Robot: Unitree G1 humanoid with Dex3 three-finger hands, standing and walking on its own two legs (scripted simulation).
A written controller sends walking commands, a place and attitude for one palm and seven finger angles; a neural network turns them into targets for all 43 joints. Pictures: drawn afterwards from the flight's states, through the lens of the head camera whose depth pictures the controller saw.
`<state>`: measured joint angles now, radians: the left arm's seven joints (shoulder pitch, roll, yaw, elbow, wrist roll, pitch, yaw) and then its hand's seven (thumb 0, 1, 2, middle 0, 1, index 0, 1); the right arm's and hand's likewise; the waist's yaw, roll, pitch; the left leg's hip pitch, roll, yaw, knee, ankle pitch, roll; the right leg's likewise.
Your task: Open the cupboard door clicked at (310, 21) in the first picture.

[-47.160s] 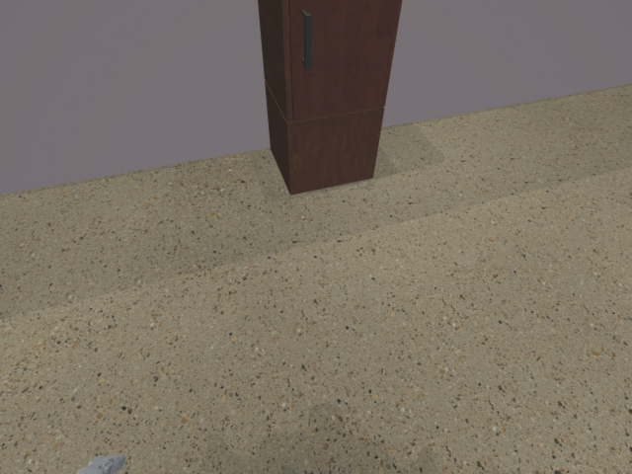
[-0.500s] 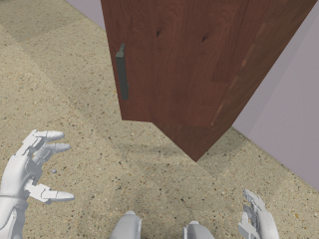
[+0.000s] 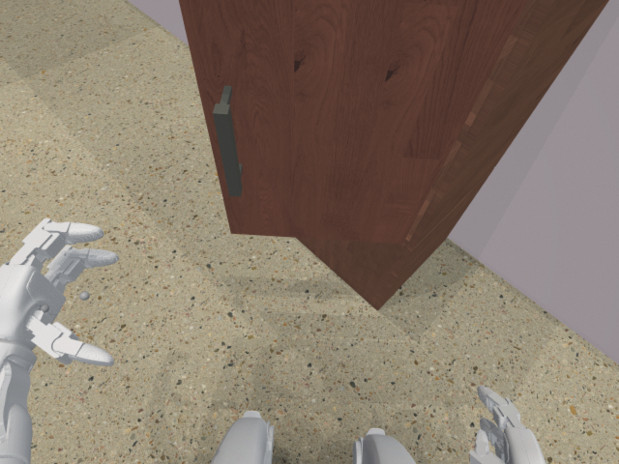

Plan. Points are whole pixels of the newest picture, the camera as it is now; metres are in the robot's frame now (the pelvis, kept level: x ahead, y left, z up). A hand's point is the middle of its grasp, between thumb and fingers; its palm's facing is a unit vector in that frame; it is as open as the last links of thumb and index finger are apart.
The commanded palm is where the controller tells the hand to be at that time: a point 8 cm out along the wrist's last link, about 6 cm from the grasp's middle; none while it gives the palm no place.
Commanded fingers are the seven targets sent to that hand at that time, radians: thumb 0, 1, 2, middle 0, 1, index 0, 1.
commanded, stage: raise the hand with hooked fingers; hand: left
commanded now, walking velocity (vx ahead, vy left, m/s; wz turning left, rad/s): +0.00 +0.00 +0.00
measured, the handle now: (231, 145) +0.55 +0.16 +0.04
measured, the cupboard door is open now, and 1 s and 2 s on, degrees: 43 43 43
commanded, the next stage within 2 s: move the hooked fingers beside the handle in 0.38 s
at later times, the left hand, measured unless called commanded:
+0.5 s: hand (97, 298) +0.29 +0.26 +0.06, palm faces +0.03 -1.00 -0.05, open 14.0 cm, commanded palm +0.27 +0.31 +0.06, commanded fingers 0.00 -0.50 0.30 -0.30 -1.20 -0.30 -1.20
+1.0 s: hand (133, 240) +0.37 +0.25 +0.05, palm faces +0.03 -1.00 -0.03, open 14.0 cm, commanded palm +0.35 +0.29 +0.05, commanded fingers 0.00 -0.50 0.30 -0.30 -1.20 -0.30 -1.20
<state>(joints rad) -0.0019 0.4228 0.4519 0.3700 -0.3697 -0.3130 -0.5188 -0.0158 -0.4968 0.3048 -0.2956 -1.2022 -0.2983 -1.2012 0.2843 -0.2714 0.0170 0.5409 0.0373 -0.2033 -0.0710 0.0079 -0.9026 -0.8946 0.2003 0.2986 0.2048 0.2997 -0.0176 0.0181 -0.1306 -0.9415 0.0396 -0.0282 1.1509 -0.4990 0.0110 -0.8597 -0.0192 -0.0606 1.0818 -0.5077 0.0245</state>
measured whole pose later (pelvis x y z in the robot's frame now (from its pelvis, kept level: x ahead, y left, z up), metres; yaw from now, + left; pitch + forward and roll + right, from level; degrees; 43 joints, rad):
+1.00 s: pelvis +0.00 -0.01 +0.00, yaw -1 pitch +18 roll -2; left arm -0.30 0.44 0.45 0.65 -0.28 -0.34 -0.45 -0.02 -0.50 0.30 -0.30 -1.20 -0.30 -1.20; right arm 0.31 -0.27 0.02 0.57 0.04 -0.11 -0.07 0.01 -0.90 -0.89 0.20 0.30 0.20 0.30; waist -0.06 0.02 -0.13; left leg -0.97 0.05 -0.02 1.15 -0.49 -0.01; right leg -0.91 -0.01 -0.05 1.10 -0.51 0.01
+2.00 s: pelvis -0.01 -0.01 -0.02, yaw -2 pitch +24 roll -4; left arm -0.85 0.58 0.47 1.13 -0.12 -0.40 -0.36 -0.02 -0.50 0.30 -0.30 -1.20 -0.30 -1.20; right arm 0.35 -0.27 0.04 0.63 0.00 0.03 -0.04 0.00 -0.91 -0.89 0.20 0.30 0.20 0.30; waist -0.16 0.02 -0.12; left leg -1.16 0.06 -0.03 1.24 -0.51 0.00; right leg -1.08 0.01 -0.05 1.17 -0.51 0.02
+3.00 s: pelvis +0.00 -0.01 -0.02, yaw -2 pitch +25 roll -4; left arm -0.85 0.57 0.46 1.12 -0.11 -0.42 -0.32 -0.02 -0.50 0.30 -0.30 -1.20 -0.30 -1.20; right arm 0.34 -0.26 0.04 0.62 0.00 0.07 -0.02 0.00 -0.91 -0.89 0.20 0.30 0.20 0.30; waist -0.16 0.02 -0.12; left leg -1.15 0.07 -0.03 1.24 -0.52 0.00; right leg -1.08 0.02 -0.05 1.16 -0.51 0.01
